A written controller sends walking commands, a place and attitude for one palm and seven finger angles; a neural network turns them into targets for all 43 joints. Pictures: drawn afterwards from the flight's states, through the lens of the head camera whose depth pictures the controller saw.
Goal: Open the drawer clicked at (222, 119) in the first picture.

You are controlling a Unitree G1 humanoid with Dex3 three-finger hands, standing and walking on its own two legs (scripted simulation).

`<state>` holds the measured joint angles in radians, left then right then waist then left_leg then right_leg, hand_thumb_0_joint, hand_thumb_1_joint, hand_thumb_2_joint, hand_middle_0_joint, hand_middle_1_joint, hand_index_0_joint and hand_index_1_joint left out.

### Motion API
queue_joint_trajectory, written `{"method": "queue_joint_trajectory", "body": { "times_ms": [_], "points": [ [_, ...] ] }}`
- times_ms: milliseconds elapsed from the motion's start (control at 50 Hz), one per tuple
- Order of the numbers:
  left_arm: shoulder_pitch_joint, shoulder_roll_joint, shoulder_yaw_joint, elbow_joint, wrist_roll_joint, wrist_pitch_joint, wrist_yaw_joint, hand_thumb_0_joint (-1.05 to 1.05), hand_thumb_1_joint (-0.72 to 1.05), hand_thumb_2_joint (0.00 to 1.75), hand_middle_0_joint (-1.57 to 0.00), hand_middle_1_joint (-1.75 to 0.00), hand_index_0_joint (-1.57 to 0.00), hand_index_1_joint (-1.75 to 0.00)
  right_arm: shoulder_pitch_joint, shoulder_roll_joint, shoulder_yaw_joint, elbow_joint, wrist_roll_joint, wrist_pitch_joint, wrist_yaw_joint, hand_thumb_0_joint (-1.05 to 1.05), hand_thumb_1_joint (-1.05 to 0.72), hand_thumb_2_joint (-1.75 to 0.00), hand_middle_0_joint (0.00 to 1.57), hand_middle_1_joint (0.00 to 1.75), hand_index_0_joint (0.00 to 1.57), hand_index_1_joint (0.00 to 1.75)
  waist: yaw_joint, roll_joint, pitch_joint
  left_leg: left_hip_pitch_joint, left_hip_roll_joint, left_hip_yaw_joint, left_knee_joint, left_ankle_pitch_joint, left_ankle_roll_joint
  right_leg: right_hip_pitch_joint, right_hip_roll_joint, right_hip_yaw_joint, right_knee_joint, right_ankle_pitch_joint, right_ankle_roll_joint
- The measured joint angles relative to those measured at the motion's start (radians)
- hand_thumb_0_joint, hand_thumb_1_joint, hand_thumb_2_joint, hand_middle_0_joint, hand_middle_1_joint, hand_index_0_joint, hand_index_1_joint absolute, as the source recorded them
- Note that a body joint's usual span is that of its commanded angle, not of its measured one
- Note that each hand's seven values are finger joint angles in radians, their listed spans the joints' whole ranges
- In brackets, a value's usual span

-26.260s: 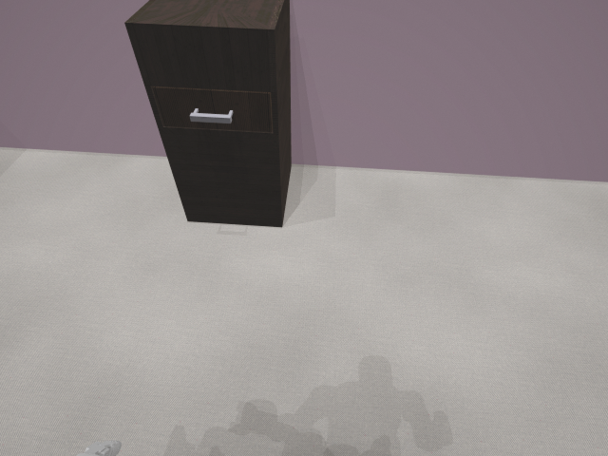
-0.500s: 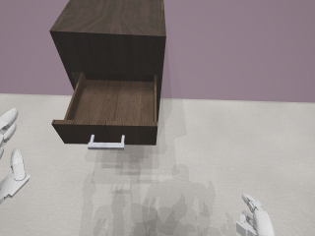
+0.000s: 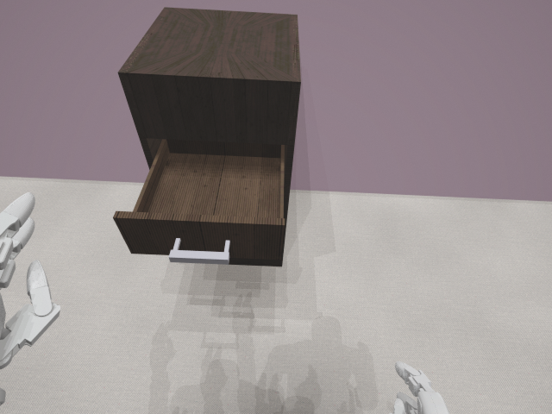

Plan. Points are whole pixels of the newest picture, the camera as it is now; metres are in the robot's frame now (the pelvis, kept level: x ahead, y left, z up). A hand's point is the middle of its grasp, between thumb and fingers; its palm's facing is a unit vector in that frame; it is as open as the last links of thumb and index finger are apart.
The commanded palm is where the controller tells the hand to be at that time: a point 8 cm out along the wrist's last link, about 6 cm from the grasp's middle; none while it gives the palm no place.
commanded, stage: stop stepping back and stand still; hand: left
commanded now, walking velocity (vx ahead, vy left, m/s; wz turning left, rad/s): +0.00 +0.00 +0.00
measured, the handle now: (201, 250) +0.50 +0.19 -0.19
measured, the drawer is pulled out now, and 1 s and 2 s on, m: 0.29 0.29 0.29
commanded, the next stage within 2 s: let the arm hang, fingers relaxed in 0.34 s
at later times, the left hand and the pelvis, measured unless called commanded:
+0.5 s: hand (79, 309) +0.22 +0.24 +0.10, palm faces +0.24 -0.84 -0.49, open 7.4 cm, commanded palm none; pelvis +0.01 +0.00 +0.00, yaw +1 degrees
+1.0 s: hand out of the picture -0.06 +0.17 -0.16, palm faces +0.05 -0.98 -0.21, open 7.2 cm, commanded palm none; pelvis +0.00 -0.01 +0.01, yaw +0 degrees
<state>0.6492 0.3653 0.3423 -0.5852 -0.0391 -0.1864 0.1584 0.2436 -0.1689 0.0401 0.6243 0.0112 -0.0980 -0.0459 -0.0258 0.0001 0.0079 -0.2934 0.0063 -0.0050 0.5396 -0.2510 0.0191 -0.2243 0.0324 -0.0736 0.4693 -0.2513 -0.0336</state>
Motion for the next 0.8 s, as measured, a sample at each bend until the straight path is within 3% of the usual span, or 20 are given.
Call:
{"method": "queue_joint_trajectory", "body": {
  "times_ms": [260,440,480,540,640,720,800],
  "points": [
    [0.022,0.041,0.019,-0.030,-0.016,-0.007,-0.009,0.02,0.89,0.90,-0.21,-0.30,-0.22,-0.30,-0.073,-0.027,-0.036,-0.028,0.012,0.021,-0.003,0.01,-0.90,-0.90,0.20,0.30,0.20,0.30,-0.003,-0.018,0.050,0.053,-0.011,0.011,-0.072,0.016,0.001,0.040,-0.010,0.012,-0.050,0.008,0.009],
    [0.028,0.029,0.008,-0.029,-0.021,-0.001,-0.013,0.02,0.89,0.90,-0.21,-0.30,-0.22,-0.30,-0.093,-0.022,-0.033,-0.048,0.017,0.038,-0.004,0.01,-0.90,-0.90,0.20,0.30,0.20,0.30,0.009,-0.006,0.051,0.057,-0.012,0.007,-0.083,0.019,0.000,0.048,-0.010,0.008,-0.064,0.010,0.009],
    [-0.063,0.031,-0.057,0.137,0.021,-0.021,-0.049,0.01,0.90,0.90,-0.21,-0.30,-0.21,-0.30,-0.099,-0.041,-0.050,0.014,0.011,-0.009,0.032,0.01,-0.90,-0.90,0.20,0.30,0.20,0.30,0.025,0.016,0.027,0.023,-0.018,0.000,-0.056,0.014,0.001,0.012,-0.018,-0.001,-0.027,-0.001,0.010],
    [-0.256,-0.026,-0.173,0.565,0.055,0.091,-0.107,0.00,0.90,0.90,-0.20,-0.30,-0.21,-0.30,-0.116,-0.075,-0.052,0.111,-0.007,0.027,0.060,0.01,-0.90,-0.90,0.20,0.30,0.20,0.30,0.042,0.051,-0.006,-0.017,-0.031,-0.005,-0.002,-0.007,0.008,-0.032,-0.033,-0.008,0.045,-0.039,0.011],
    [-0.395,-0.133,-0.276,1.183,0.063,0.244,-0.133,0.01,0.91,0.90,-0.20,-0.30,-0.20,-0.30,-0.095,-0.050,-0.034,0.197,-0.027,0.096,0.057,0.01,-0.90,-0.90,0.20,0.30,0.20,0.30,0.016,0.020,0.016,0.006,-0.036,0.002,0.024,-0.025,0.004,-0.023,-0.039,-0.001,0.097,-0.069,0.007],
    [-0.385,-0.207,-0.321,1.436,0.050,0.258,-0.133,0.01,0.94,0.90,-0.20,-0.30,-0.20,-0.30,-0.040,-0.022,-0.019,0.274,-0.028,0.114,0.042,0.01,-0.90,-0.90,0.20,0.30,0.20,0.30,0.011,-0.022,0.059,0.049,-0.023,0.002,-0.021,-0.003,-0.001,0.023,-0.024,0.000,0.041,-0.039,0.001],
    [-0.362,-0.186,-0.314,1.558,0.046,0.233,-0.134,-0.01,1.01,0.90,-0.21,-0.30,-0.21,-0.30,0.022,0.000,-0.017,0.363,-0.026,0.127,0.029,0.01,-0.90,-0.90,0.20,0.30,0.20,0.30,0.033,-0.034,0.087,0.068,-0.010,-0.010,-0.063,0.024,-0.010,0.057,-0.009,-0.010,-0.029,0.000,-0.008]
  ]
}}
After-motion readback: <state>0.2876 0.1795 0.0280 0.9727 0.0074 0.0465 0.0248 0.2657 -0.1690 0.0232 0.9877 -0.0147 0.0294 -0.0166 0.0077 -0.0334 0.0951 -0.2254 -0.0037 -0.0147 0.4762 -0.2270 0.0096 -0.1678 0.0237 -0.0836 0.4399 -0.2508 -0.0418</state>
